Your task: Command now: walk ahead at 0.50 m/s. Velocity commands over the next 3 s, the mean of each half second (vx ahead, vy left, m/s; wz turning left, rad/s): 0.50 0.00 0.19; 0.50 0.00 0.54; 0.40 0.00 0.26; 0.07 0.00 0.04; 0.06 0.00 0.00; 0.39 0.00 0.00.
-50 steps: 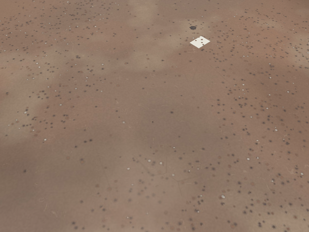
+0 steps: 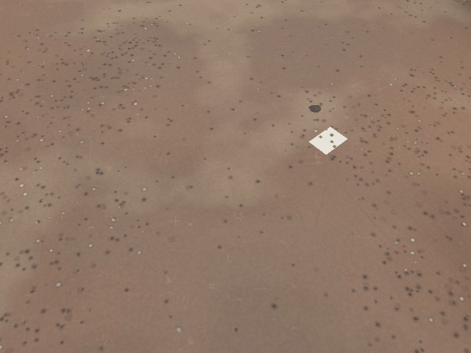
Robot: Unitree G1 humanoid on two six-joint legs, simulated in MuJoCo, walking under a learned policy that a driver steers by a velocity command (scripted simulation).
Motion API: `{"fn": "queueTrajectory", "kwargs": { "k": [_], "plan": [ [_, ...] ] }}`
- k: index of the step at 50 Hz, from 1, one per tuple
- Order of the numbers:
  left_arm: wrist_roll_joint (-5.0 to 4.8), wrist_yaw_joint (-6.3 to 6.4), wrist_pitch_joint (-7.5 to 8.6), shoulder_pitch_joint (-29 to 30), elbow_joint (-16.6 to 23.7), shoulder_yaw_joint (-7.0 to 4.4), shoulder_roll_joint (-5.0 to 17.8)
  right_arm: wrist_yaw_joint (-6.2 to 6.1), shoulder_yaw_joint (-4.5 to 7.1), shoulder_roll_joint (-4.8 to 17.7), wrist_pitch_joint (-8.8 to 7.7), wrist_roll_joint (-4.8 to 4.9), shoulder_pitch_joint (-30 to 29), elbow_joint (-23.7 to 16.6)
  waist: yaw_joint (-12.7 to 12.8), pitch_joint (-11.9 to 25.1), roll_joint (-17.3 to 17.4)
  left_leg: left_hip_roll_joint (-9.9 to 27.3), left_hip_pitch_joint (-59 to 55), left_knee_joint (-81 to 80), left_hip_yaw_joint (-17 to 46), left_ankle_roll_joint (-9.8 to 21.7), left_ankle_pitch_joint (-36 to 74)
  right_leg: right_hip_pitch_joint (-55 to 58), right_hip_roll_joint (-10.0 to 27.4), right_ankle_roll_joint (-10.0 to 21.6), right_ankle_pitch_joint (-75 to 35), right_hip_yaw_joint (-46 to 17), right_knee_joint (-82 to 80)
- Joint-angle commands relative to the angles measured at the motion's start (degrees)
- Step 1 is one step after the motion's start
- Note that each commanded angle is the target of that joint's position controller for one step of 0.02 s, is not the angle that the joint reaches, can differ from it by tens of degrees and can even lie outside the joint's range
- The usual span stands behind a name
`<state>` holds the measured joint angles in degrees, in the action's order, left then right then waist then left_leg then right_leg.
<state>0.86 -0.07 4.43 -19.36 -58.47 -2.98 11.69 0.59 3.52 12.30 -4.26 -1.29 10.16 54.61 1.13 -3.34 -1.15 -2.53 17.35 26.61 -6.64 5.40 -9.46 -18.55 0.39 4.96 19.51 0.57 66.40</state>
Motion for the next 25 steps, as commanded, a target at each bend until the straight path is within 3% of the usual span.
{"fn": "queueTrajectory", "kwargs": {
  "k": [1,4,6,10,16,19,20,21,22,23,24,25],
  "plan": [
    [1.19,-0.80,-0.86,-3.6,2.1,-0.69,2.3,-0.45,0.04,2.5,-1.27,0.45,5.7,0.6,0.6,2.5,4.3,15.5,-8.8,-17.0,17.7,6.3,6.7,-9.8,4.7,-0.7,-3.7,-2.7,-0.6],
    [1.42,-1.41,-2.07,0.5,3.6,-0.68,2.2,-0.65,0.39,5.0,-2.06,0.74,9.5,2.1,0.9,1.0,3.9,14.5,-8.6,-19.2,14.4,6.9,9.5,-13.5,5.7,-2.3,-7.0,-1.0,-4.5],
    [1.29,-1.59,-2.41,6.0,5.5,-0.67,2.8,-0.63,0.30,5.3,-2.01,0.76,11.6,2.6,-0.1,-0.8,3.8,13.9,-9.8,-20.8,13.1,6.8,9.4,-17.7,6.6,-3.3,-11.0,-0.2,-8.8],
    [0.75,-1.71,-2.17,15.4,8.9,-0.17,2.6,-0.58,-0.21,4.6,-1.77,0.85,15.8,3.5,-2.4,-2.4,3.8,12.4,-12.5,-20.7,11.5,6.1,15.0,-19.4,6.0,-4.7,-17.3,1.8,-20.6],
    [0.28,-1.42,-1.30,23.8,12.7,0.32,3.2,-1.24,0.08,6.1,-1.16,0.23,20.1,4.4,-4.8,-2.4,5.1,13.6,-20.8,-15.3,14.0,6.9,23.3,-18.6,3.1,-4.4,-17.3,2.2,-31.1],
    [-0.06,-1.04,-0.19,20.2,13.0,-0.20,5.1,-1.56,0.75,7.7,-0.88,-0.19,17.2,3.6,-1.9,-0.9,6.1,14.3,-21.2,-9.7,15.2,5.4,30.8,-10.3,1.3,-2.6,-11.5,1.8,-35.5],
    [0.01,-0.62,0.28,14.7,11.5,-0.75,6.2,-1.43,1.02,8.4,-0.87,-0.08,15.7,3.2,0.5,1.7,5.9,13.1,-19.8,-4.0,14.7,4.4,36.0,-2.6,-0.4,-1.8,-10.1,2.5,-37.8],
    [0.63,0.04,1.01,5.3,8.7,-1.60,7.9,-1.16,1.00,8.0,-0.85,0.36,14.5,2.7,4.6,7.0,3.3,10.0,-15.5,7.0,12.4,3.2,34.4,10.4,0.1,-0.3,-12.8,2.0,-41.0],
    [2.30,0.95,1.57,-4.8,7.7,-2.89,12.8,-0.93,0.35,5.4,-1.00,1.08,14.0,0.3,7.7,15.5,-2.5,6.1,-4.7,23.5,9.9,2.0,17.5,25.5,12.8,2.3,-6.7,-10.7,-41.9],
    [2.92,0.63,1.03,-5.0,8.3,-4.06,18.0,-1.15,-0.53,-0.4,-0.62,3.20,20.7,-1.3,3.8,21.7,-15.8,-2.9,14.2,40.4,5.7,0.2,-20.8,37.4,27.2,7.9,-3.1,-34.9,-48.3],
    [1.55,0.38,0.03,-0.5,9.3,-3.22,13.1,-1.41,0.84,5.5,0.15,1.48,18.9,-0.2,2.4,17.9,-7.5,1.0,17.6,45.9,10.4,1.2,-19.1,31.3,25.0,7.4,2.2,-36.7,-50.7],
    [1.06,0.31,0.02,4.6,10.1,-1.88,8.3,-1.00,1.21,5.6,0.40,1.06,15.2,-0.6,0.8,9.5,-2.8,3.5,18.5,45.4,10.6,1.2,-13.6,23.1,22.6,5.9,2.6,-27.2,-51.7]
  ]
}}
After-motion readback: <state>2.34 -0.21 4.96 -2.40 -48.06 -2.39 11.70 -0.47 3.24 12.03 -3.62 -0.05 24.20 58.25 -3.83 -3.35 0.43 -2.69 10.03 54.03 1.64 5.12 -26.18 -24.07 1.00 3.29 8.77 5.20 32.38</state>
